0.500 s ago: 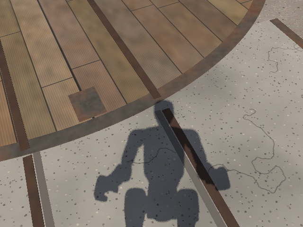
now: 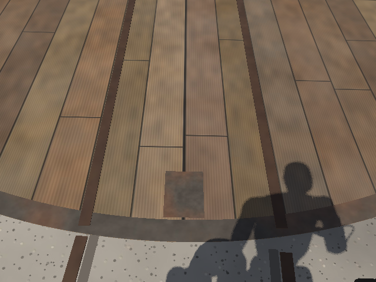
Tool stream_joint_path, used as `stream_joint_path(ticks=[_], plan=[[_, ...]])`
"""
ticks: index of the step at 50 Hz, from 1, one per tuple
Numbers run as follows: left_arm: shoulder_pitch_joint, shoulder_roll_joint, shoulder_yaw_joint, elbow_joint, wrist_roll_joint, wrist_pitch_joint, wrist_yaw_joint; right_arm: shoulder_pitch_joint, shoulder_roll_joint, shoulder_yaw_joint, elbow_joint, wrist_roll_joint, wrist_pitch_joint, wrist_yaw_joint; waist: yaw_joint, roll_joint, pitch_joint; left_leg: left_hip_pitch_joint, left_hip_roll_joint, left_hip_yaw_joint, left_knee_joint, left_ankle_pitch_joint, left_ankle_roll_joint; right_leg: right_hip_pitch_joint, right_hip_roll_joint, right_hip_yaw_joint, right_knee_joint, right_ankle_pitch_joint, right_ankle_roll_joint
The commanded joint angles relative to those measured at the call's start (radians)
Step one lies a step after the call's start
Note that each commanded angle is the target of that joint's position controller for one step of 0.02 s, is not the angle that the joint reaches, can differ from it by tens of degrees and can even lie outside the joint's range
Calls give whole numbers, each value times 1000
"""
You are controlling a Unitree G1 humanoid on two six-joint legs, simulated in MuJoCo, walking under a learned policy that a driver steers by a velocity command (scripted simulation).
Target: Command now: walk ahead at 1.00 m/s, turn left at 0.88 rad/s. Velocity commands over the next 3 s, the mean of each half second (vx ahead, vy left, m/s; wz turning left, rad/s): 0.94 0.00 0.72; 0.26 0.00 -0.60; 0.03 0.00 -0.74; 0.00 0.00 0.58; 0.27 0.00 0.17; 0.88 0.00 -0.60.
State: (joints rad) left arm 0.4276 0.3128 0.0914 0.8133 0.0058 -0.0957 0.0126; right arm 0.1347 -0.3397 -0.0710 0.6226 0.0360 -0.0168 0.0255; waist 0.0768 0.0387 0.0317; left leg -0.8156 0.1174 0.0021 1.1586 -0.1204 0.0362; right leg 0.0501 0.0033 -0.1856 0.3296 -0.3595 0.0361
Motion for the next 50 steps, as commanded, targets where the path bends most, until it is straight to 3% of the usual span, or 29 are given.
stream_joint_path(ticks=[1, 2, 4, 6, 7, 8, 9, 10, 11, 12, 13, 14, 15, 17, 21, 23, 26, 28, 29, 30, 31, 32, 33, 34, 35, 38, 42, 46, 50], plan=[[-199, 108, 12, -109, -5, -34, 8, -31, 37, 31, -57, -11, -8, 33, -75, -10, 127, 103, 24, 14, -233, 197, 24, -172, -223, 15, -242, 331, -123], [-175, 133, 17, -100, -6, -32, 6, -68, 32, 31, -65, -10, -12, 42, -62, 2, 132, 150, 2, 51, -310, 222, 39, -148, -222, -16, -245, 392, -117], [-148, 196, 28, -92, -5, -20, 0, -79, -13, 15, -76, 0, -15, 49, -85, -50, 90, 265, -82, 137, -376, 186, 73, -49, -232, -49, -156, 868, -106], [-148, 257, 42, -102, -17, 9, -1, 51, -94, -21, -59, 19, -3, 45, -188, -148, -14, 424, -168, 192, -361, 37, 113, 41, -256, -60, 106, 1365, -101], [-174, 274, 47, -120, -23, 17, -2, 227, -155, -52, -18, 19, 8, 40, -282, -171, -105, 655, -195, 186, -359, -22, 147, -33, -261, -47, 338, 1450, -105], [-212, 244, 35, -134, -23, 11, 0, 462, -222, -90, 53, 16, 23, 25, -395, -107, -187, 1018, -184, 95, -434, 17, 196, -264, -208, -35, 690, 1224, -74], [-232, 48, -21, -155, 1, -22, -6, 447, -269, -96, 80, 23, 35, 9, -312, 260, -107, 1144, -77, -157, -482, 120, 258, -589, 33, -2, 1205, -75, -25], [-47, 10, -54, -247, -26, -72, -18, 317, -286, -66, -8, -17, -7, 21, -122, 347, -382, 1344, 129, -837, -738, -394, 489, -887, 94, 292, 1379, -240, -29], [-200, 137, -39, -257, -43, -98, -18, 324, -191, -61, -34, -16, -26, 21, -215, 108, -352, 1265, 141, -920, -900, -606, 410, -896, 24, 368, 1267, -105, -67], [-278, 142, -35, -285, -62, -100, -12, 309, -180, -56, -15, -24, -51, 24, -170, -17, -154, 1078, 128, -875, -957, -565, 367, -909, 5, 340, 1153, -46, -74], [-277, 123, -41, -261, -35, -92, 2, 242, -156, -48, -18, -25, -70, 26, -114, -145, -103, 929, 99, -796, -937, -462, 330, -827, -50, 352, 1051, 4, -70], [-248, 115, -38, -246, -11, -81, 4, 177, -148, -44, -28, -30, -77, 21, -66, -141, -56, 787, 48, -708, -917, -351, 325, -749, -67, 363, 980, 34, -53], [-229, 124, -33, -237, -4, -64, 0, 146, -130, -36, -35, -38, -78, 13, -37, -101, -22, 689, 5, -639, -928, -284, 324, -696, -78, 369, 933, 48, -35], [-229, 106, -34, -228, 5, -41, -2, 141, -76, -18, -12, -20, -75, -4, -25, -87, 25, 594, -26, -496, -945, -175, 308, -671, -112, 332, 793, 65, -3], [-425, -9, -82, -280, 35, -45, -26, 182, -31, 6, 48, -22, -69, -39, -133, -41, 100, 415, -147, -166, -912, 212, 196, -533, -86, 169, 385, 559, 11], [-496, -23, -84, -294, 25, -59, -45, 289, -54, 3, 100, -23, -68, -40, -210, -22, 80, 453, -114, -160, -931, 207, 163, -458, -37, 130, 251, 766, -13], [-545, 18, -63, -309, -6, -61, -68, 337, -55, 8, 163, -29, -55, -45, -226, 5, 76, 646, -61, -135, -856, 274, 114, -525, -1, 135, 145, 742, -65], [-446, 60, -39, -285, -12, -60, -79, 320, -76, 3, 168, -55, -46, -56, -163, 26, -5, 769, -31, -116, -732, 572, 73, -478, 67, 125, 163, 640, -98], [-307, 97, -19, -249, -14, -58, -81, 277, -101, -4, 152, -65, -40, -62, -88, 50, -76, 813, -28, -106, -602, 760, 49, -390, 98, 117, 196, 570, -110], [-105, 128, -2, -202, -22, -52, -79, 173, -129, -12, 122, -72, -32, -66, 39, 68, -149, 775, -43, -71, -367, 853, 14, -240, 86, 124, 186, 577, -120], [55, 157, 1, -167, -18, -43, -70, 132, -85, -3, 82, -90, -31, -67, 95, -45, -251, 619, -114, -25, 19, 498, -24, -2, -36, 270, 197, 799, -153], [-38, 207, -7, -208, 22, -47, -76, 370, 57, 31, 73, -81, -33, -51, -76, -395, -392, 187, -296, -81, 480, -550, -146, 395, -333, 798, 268, 1063, -415], [-92, 191, 9, -249, 16, -29, -70, 400, -47, 34, 66, -49, -41, -29, -27, -258, -574, 116, -252, -225, 549, -434, -126, 455, -374, 1033, 111, 690, -459], [-167, 152, 5, -289, 6, -3, -51, 237, -121, 15, 30, -31, -40, -25, -5, -119, -459, 119, -197, -226, 475, -355, -95, 299, -310, 933, 70, 402, -394], [-222, 114, -9, -290, -7, 21, -43, 110, -112, 12, -5, -52, -35, -29, -34, 64, -249, 111, -183, -174, 355, -317, -70, 44, -226, 822, 0, 287, -323], [-271, 123, -5, -295, 0, 38, -32, 134, -78, 14, -15, -66, -8, -45, -124, -6, -106, 212, -146, -173, 120, -299, -78, -283, -113, 712, -50, 388, -307], [-223, 162, 13, -261, -15, 62, -8, 89, -25, 25, -14, -73, -13, -70, -114, -38, -180, 255, -173, -152, -128, -231, -130, -321, -72, 636, 27, 736, -287], [-236, 178, 21, -272, -42, 117, 28, -11, -42, 15, -26, -52, 3, -72, -89, -114, -178, 250, -196, -189, -264, -83, -137, -325, -21, 683, 12, 320, -198], [-209, 166, 29, -273, -33, 140, 39, -109, -45, 9, -39, -43, -21, -61, -46, -193, -116, 283, -215, -209, -441, -71, -126, -287, 1, 750, 15, 151, -187]])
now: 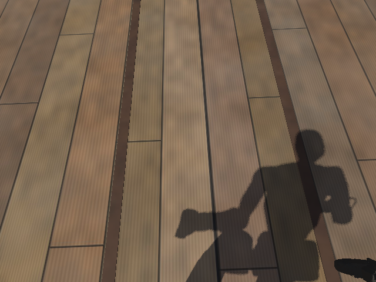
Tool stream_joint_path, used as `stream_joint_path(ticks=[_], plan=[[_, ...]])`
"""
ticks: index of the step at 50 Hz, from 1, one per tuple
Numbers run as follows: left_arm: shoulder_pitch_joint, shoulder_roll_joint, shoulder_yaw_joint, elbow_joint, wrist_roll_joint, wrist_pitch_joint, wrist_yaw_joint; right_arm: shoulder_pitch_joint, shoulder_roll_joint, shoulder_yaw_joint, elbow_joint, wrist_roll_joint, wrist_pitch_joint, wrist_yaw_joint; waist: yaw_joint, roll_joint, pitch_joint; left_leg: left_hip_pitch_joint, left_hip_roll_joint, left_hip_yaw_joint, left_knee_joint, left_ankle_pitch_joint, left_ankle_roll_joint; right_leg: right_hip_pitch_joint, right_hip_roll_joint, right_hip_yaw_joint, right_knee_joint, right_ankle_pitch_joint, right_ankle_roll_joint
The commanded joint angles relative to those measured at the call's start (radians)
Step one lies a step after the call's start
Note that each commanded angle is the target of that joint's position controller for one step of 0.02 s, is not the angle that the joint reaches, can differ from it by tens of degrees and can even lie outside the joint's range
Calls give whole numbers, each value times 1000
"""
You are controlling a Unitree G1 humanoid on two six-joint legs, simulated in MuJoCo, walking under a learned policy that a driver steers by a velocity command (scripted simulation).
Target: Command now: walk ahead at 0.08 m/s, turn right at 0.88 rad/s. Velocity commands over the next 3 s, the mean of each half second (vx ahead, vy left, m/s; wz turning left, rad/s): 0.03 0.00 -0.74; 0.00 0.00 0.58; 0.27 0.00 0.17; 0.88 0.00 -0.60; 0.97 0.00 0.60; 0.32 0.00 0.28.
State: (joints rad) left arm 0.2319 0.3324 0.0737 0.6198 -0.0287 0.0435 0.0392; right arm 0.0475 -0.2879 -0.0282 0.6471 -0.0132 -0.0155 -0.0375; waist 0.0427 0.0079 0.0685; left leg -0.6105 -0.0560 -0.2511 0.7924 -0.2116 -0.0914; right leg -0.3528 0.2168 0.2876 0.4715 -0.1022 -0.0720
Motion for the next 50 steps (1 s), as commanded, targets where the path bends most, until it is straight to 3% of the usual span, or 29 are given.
stream_joint_path(ticks=[1, 5, 6, 7, 8, 9, 10, 12, 16, 19, 22, 24, 26, 27, 28, 29, 30, 31, 33, 34, 35, 39, 42, 45, 46, 47, 48, 49, 50], plan=[[-8, 145, 50, -81, 4, 3, 12, -37, -100, -36, -64, 8, -32, 6, -5, -175, -148, 101, -46, 41, -123, 14, 5, 134, -215, 296, -112, -84, -79], [-40, 124, 51, -105, -1, 7, 4, 15, -133, -62, -33, 20, -59, 22, -38, -192, -150, 318, -13, 48, -422, 102, 42, 143, -185, 357, -9, -33, -39], [3, 77, 36, -99, -5, 10, -1, 28, -149, -67, -26, 18, -57, 20, -23, -98, -194, 465, 104, -1, -493, 200, 94, 76, -129, 291, 109, -308, -3], [101, 23, 20, -82, 8, 11, -6, 9, -189, -73, -51, 3, -39, 10, 27, 87, -251, 617, 320, -167, -427, 387, 196, -53, -36, 120, 339, -557, 43], [92, 114, 43, -121, -7, 3, -14, 34, -195, -75, -44, -35, -26, 16, 29, 263, -237, 580, 440, -335, -456, 406, 323, -201, -28, 9, 503, -588, 84], [72, 204, 66, -97, 0, 0, -16, 14, -146, -71, -58, -24, -24, 15, 3, 180, -188, 542, 412, -285, -469, 315, 331, -235, -100, -24, 610, -490, 126], [64, 218, 74, -79, -3, 8, -15, -15, -110, -61, -66, -13, -18, 9, -2, 124, -147, 508, 343, -172, -461, 214, 292, -252, -127, -46, 657, -407, 144], [93, 172, 63, -64, 2, 28, -11, -41, -101, -53, -76, 1, 1, -7, -5, 94, -105, 453, 287, -54, -470, 157, 269, -279, -156, -108, 794, -321, 170], [9, 109, 36, -109, -4, 18, -12, 24, -106, -50, -54, -17, 19, -19, -62, 123, -94, 496, 264, 84, -508, 228, 308, -332, -241, -226, 754, -253, 203], [-28, 71, 18, -124, 14, 6, -10, 78, -133, -58, -24, -12, 23, -6, -86, 111, -138, 552, 294, 85, -492, 324, 348, -282, -258, -219, 635, -297, 206], [-8, 22, -7, -98, 35, -2, -8, 45, -141, -55, -8, 5, 19, 24, -63, 124, -169, 486, 280, 112, -474, 369, 349, -93, -240, -237, 423, -336, 176], [7, 9, -14, -66, 40, -3, -8, 55, -110, -40, 16, 19, 12, 45, -59, 148, -160, 444, 262, 94, -464, 319, 337, 23, -232, -257, 233, -299, 161], [33, 29, -4, -42, 37, -3, -9, 70, -152, -47, 35, 44, 12, 55, -31, 162, -123, 406, 245, 64, -414, 336, 313, 132, -182, -295, -15, -154, 133], [43, 62, 5, -39, 33, -5, -8, 98, -170, -52, 45, 57, 10, 54, -24, 162, -121, 365, 236, 43, -393, 345, 279, 217, -180, -286, -123, -70, 100], [70, 113, 18, -41, 34, -4, 0, 121, -156, -47, 44, 53, 1, 55, -22, 122, -163, 283, 212, 34, -358, 237, 217, 349, -268, -216, -111, 14, 62], [105, 193, 36, -50, 51, 9, 13, 131, -85, -29, 21, 25, -12, 65, -34, -98, -229, 136, 116, 121, -179, -45, 141, 492, -476, -57, -37, 321, -23], [57, 205, 51, -34, 62, 16, 9, 110, -83, -34, 3, 48, -18, 58, -18, -309, -193, 32, 36, 276, -48, -328, 85, 349, -610, 15, -99, 278, -160], [21, 143, 34, -66, 75, 3, 5, 91, -161, -61, 15, 49, -8, 48, 14, -238, -153, 24, 62, 241, 189, -403, 53, 289, -613, 13, -138, 295, -204], [-100, 72, 12, -81, 63, -22, 8, 175, -148, -81, 56, 51, 37, 27, -49, -195, -109, -3, 81, 217, 378, -334, 21, 230, -535, -131, -141, 285, -146], [-145, 61, 11, -79, 46, -32, 8, 198, -135, -81, 56, 42, 59, 19, -67, -196, -84, -22, 98, 213, 384, -272, 4, 220, -521, -177, -144, 265, -125], [-152, 54, 10, -74, 45, -37, 10, 191, -118, -78, 46, 39, 70, 16, -66, -185, -70, -23, 106, 228, 373, -229, -9, 209, -505, -218, -148, 258, -116], [-131, 74, 26, -49, 45, -31, 14, 121, -64, -57, -32, 38, 73, 48, -28, -159, -98, 43, 142, 276, 141, -142, -10, 253, -514, -305, -123, 224, -112], [-115, 124, 49, -29, 28, -32, 0, 130, -88, -64, -71, 38, 74, 73, -22, -164, -128, 138, 127, 329, 10, -154, 31, 263, -562, -322, -84, 286, -110], [-135, 116, 55, -12, -3, -43, -19, 205, -111, -88, -71, 40, 89, 72, -72, -132, -131, 294, 81, 368, -191, -31, 98, 208, -556, -390, 48, 218, -32], [-77, 84, 51, 15, 1, -47, -29, 266, -154, -110, -56, 33, 87, 55, -90, -30, -148, 429, 60, 315, -292, 117, 144, 130, -490, -449, 199, 119, 31], [-89, 33, 34, -26, 45, -50, -30, 328, -319, -155, -70, 33, 79, 29, -96, 301, -149, 641, 291, -70, -365, 601, 278, -191, -344, -519, 550, -304, 147], [-203, 12, 20, -86, 59, -54, -21, 316, -343, -147, -100, -7, 49, 39, -120, 341, -236, 653, 435, -377, -424, 598, 485, -370, -200, -310, 769, -622, 173], [-243, 58, 30, -82, 46, -55, -15, 303, -289, -132, -102, -9, 23, 51, -147, 182, -246, 658, 422, -305, -451, 477, 475, -398, -223, -212, 832, -586, 150], [-253, 54, 30, -80, 33, -59, -10, 273, -260, -123, -94, 6, 9, 44, -120, 136, -202, 621, 371, -241, -450, 374, 422, -401, -235, -188, 813, -502, 121]])
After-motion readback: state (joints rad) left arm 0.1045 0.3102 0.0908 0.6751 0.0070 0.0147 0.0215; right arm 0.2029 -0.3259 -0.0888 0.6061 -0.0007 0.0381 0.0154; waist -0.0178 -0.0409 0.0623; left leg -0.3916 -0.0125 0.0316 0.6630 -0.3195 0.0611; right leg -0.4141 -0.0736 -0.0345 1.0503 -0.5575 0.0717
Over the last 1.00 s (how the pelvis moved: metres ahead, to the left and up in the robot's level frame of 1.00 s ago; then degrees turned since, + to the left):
0.69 0.14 0.01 0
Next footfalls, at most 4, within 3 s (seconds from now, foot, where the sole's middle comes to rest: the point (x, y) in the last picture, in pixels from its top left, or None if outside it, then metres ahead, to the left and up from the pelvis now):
0.12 left None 0.18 0.14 -0.77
0.56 right None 0.05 -0.09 -0.77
0.92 left None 0.14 0.16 -0.77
1.62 right None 0.32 -0.11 -0.77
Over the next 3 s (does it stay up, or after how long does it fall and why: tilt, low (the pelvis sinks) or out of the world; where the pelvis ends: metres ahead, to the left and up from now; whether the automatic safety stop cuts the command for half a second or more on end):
stays up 1.27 -0.24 0.00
